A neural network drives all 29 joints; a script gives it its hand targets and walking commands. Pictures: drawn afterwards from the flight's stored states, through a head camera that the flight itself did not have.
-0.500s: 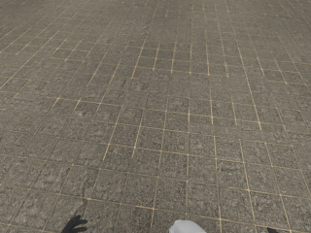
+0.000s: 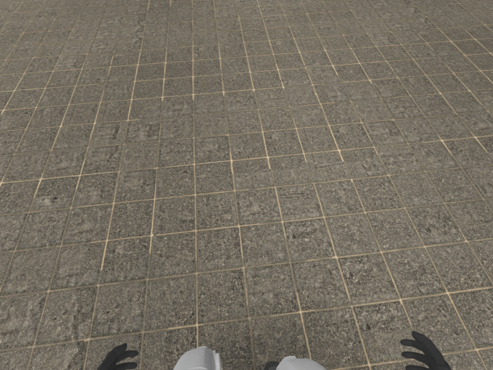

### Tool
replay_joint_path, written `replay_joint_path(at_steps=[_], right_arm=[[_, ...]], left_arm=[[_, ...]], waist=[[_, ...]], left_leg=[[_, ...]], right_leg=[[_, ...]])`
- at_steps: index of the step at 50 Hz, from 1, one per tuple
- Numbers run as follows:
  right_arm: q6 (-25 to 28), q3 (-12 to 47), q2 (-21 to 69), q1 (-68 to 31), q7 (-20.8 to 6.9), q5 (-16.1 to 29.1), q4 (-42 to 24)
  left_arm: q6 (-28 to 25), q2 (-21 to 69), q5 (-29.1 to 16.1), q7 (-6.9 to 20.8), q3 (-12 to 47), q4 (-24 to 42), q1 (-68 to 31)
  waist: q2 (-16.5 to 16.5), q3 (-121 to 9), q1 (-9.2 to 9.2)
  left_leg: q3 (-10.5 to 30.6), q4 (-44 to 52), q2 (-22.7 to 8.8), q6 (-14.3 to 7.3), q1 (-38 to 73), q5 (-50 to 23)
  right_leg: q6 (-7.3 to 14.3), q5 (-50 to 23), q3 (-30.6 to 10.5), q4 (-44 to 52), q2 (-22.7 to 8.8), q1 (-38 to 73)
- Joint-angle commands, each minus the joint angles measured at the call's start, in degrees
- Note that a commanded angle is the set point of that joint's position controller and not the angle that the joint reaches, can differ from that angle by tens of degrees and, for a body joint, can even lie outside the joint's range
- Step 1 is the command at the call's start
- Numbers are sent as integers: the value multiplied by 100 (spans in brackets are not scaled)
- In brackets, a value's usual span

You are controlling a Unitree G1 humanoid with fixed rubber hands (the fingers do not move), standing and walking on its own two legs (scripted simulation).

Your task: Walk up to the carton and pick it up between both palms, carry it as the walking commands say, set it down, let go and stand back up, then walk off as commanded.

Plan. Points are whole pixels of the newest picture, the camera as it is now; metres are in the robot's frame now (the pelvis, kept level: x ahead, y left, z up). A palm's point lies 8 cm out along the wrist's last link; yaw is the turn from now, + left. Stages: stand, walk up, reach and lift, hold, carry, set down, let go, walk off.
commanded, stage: walk off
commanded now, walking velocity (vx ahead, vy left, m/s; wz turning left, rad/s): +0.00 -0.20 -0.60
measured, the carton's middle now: out of the picture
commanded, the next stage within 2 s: stand in 1.08 s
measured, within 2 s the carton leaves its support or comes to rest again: neither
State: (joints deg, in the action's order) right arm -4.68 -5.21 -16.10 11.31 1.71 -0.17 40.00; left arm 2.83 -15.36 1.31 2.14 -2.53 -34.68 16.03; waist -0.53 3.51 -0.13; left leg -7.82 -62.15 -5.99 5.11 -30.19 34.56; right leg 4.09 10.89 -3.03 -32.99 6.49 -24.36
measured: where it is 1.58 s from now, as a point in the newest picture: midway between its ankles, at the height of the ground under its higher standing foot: outside the picture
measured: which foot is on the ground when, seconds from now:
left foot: up 0.00-0.10, down 0.12-0.52, up 0.54-0.88, down 0.90-1.00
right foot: down 0.00-0.12, up 0.14-0.50, down 0.52-0.90, up 0.92-1.00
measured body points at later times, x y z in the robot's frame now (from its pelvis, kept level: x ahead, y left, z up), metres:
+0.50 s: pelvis -0.02 -0.07 +0.00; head +0.01 -0.09 +0.45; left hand +0.18 +0.14 -0.11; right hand -0.02 -0.37 -0.12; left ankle -0.01 +0.08 -0.73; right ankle -0.02 -0.20 -0.71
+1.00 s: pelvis -0.06 -0.13 +0.01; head -0.04 -0.11 +0.46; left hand +0.19 +0.01 -0.11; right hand -0.17 -0.42 -0.09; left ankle -0.03 -0.05 -0.73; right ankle -0.10 -0.23 -0.66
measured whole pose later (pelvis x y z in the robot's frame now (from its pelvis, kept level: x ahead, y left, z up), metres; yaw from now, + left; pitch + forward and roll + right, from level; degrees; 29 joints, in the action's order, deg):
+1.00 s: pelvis -0.06 -0.13 +0.01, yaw -34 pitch +0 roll -2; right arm -4.9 -5.2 -16.7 15.5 3.3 -0.2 46.6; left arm 3.8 -15.5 1.4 2.9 -2.7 -34.7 14.8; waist -1.2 0.8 -0.3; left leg -11.0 -33.3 -6.0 -1.7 -13.6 19.4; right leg 0.7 18.2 -5.2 -58.7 10.6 -30.6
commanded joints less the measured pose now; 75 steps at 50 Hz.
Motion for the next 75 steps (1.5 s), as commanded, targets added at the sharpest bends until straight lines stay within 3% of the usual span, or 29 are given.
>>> replay_joint_path(at_steps=[1, 5, 6, 7, 9, 12, 20, 23, 25, 26, 28, 31, 35, 39, 43, 44, 45, 46, 48, 50, 54, 58, 60, 62, 63, 64, 66, 71, 75], right_arm=[[32, 41, -416, 247, 115, 176, -231], [41, -130, -619, 1997, 236, 144, 417], [65, -302, -1378, 2322, 294, 33, 436], [108, -329, -1639, 1363, 282, -10, 256], [138, -121, -920, -211, 282, -87, -73], [346, -43, -622, 117, 232, -38, 60], [178, -241, -931, 188, 24, -107, -22], [233, -297, -1138, 32, 6, -142, -82], [198, -215, -784, 59, -33, -106, -118], [126, -63, -235, 222, -80, -183, -305], [1, -111, -481, -321, -103, -83, -450], [43, -88, -618, -278, -36, 1, -293], [2, 24, -381, -218, 54, 30, -364], [-30, 16, -415, 79, 139, 145, -311], [-38, -100, -536, 1800, 219, 143, 275], [33, -223, -732, 2528, 274, 46, 573], [77, -402, -1568, 2261, 296, 14, 437], [75, -243, -1313, 860, 303, 61, 162], [160, -198, -1124, -585, 307, -149, -172], [287, -57, -583, -464, 276, -121, -28], [221, -158, -874, 177, 125, -111, 58], [237, -196, -982, 442, -31, -204, -85], [308, -263, -1049, 155, -109, -174, -287], [284, -120, -676, 418, -119, -207, -159], [255, -27, -221, 548, -223, -205, -431], [158, -9, -175, 257, -223, -146, -557], [117, 67, -56, 235, -257, -109, -444], [178, -33, -348, -268, -230, -14, -547], [94, 18, -165, 22, -206, 99, -614]], left_arm=[[-32, -905, 227, -16, -317, 289, 88], [47, -611, 102, 49, -187, 534, -903], [22, -270, 9, 64, -145, 637, -607], [25, -554, 253, 55, -251, 638, -742], [81, -933, 264, 207, -387, 213, -95], [121, -709, 250, 181, -313, 139, -151], [79, -258, -142, 96, -110, 436, -607], [-4, -395, -74, 60, -175, 265, -81], [-147, -645, 61, 14, -277, -153, 952], [-154, -1394, 30, -26, -403, -136, 874], [-159, -1412, -24, -68, -399, -113, 703], [-153, -985, 8, -176, -342, 86, 434], [-86, -823, 143, -143, -291, 222, 435], [2, -760, 184, -83, -257, 237, 315], [23, -724, 153, 45, -237, 452, -617], [-10, -616, 54, 51, -206, 442, -737], [2, -47, 11, 13, -139, 365, -155], [49, -775, 247, 69, -320, 416, -441], [125, -1001, 217, 228, -395, 148, 38], [183, -828, 166, 203, -371, 142, -21], [166, -413, -65, 74, -143, 152, -333], [44, -321, -125, 35, -131, 389, -758], [-45, -196, -131, 17, -127, 202, -313], [-199, -508, -11, -76, -232, -267, 557], [-260, -1200, -19, -129, -372, -214, 699], [-286, -1332, -77, -153, -334, -254, 881], [-352, -1433, -5, -286, -430, -238, 667], [-311, -676, 111, -342, -174, -255, 627], [-273, -738, 162, -271, -160, -143, 251]], waist=[[-683, -1073, 235], [-779, -856, -671], [1141, -1180, -753], [1677, -82, -514], [361, 386, 354], [352, -203, 211], [1339, -175, -108], [1297, -757, 253], [-445, -1053, 698], [-2708, -780, 557], [-1926, -666, 429], [-946, -1012, 344], [-879, -1244, 442], [-1089, -1131, 344], [-1088, -969, -451], [-440, -937, -790], [2291, -1273, -576], [1497, -101, -204], [455, 220, 580], [609, 230, 474], [896, -38, 73], [1324, -162, -301], [1369, -436, -72], [49, -925, 288], [-2023, -849, 286], [-2435, -1147, 244], [-1023, -1189, 191], [-908, -1396, 299], [-1048, -1030, 154]], left_leg=[[515, 1165, 463, -208, 628, -204], [151, 4261, 514, -444, 3556, -1330], [1953, 5258, -1420, -863, 4364, -297], [2747, 5466, -3233, -1226, 2806, -290], [1436, 5448, -2345, -1331, 993, -1282], [192, 4293, -1447, -808, 1998, -3666], [-476, 3508, -1710, -863, 2795, -4326], [-548, 3007, -1901, -813, 2367, -4140], [-787, 611, -1163, -488, 1126, -2526], [-497, -532, -32, -61, -380, 1073], [455, -1445, 262, -114, -574, 815], [606, -875, -14, -36, -582, -280], [522, -61, 188, -86, -249, -318], [359, 1119, 437, -242, 476, -284], [-141, 3729, 756, -492, 3051, -788], [43, 4918, 240, -573, 4276, -1475], [2430, 4952, -2294, -1069, 4142, -998], [2474, 5530, -3240, -1632, 2357, -907], [952, 5420, -2342, -1501, 509, -1498], [62, 4673, -1597, -1073, 985, -2696], [-312, 4044, -1656, -1040, 2653, -4082], [-570, 3550, -1456, -832, 2119, -3516], [-454, 3327, -1639, -701, 1941, -3138], [-742, 1626, -1226, -572, 1456, -2625], [-706, 202, -345, -218, 183, 345], [397, -226, -32, -147, -55, 1047], [569, -387, -106, -135, -54, 145], [445, 351, 137, -112, -64, 51], [423, 1277, 309, -94, 669, 6]], right_leg=[[865, -1386, -2577, 1416, -1189, 868], [-541, 844, -1840, 1565, -253, -1310], [-1001, 1929, -1022, -141, 313, -2116], [-859, 1588, -321, -1951, -168, -2818], [-810, 1263, -397, -3409, -453, -1321], [-813, 439, -41, -4510, -443, -1369], [-963, 1101, 491, -1508, -1126, -1007], [-618, 1407, 916, -571, -1080, 408], [-178, -301, 132, 479, -746, 1662], [179, -2659, -2121, 933, -1843, 1670], [841, -2099, -2616, 1189, -1802, 1106], [595, -2181, -1995, 1003, -1409, 1503], [653, -2378, -2121, 1035, -1208, 1544], [291, -1457, -2337, 1615, -1008, 1094], [-705, -283, -1869, 2120, -373, -490], [-1366, 729, -1300, 1684, 129, -1400], [-1131, 1999, -640, -1534, 409, -1659], [-927, 1634, -213, -2845, -353, -2318], [-905, 1191, -228, -4289, -382, -691], [-870, 528, 70, -4992, -370, -1013], [-1048, 900, 423, -3497, -737, -1529], [-879, 1266, 777, -1521, -848, -453], [-757, 1115, 705, -410, -910, 230], [-550, 489, 596, 362, -590, 1522], [-169, -2100, -1771, 1072, -1952, 1846], [142, -3715, -2673, 1081, -2210, 1723], [674, -2329, -2289, 1100, -2488, 1431], [437, -4340, -1481, 609, -1746, 2276], [496, -2348, -1453, 969, -1496, 1158]])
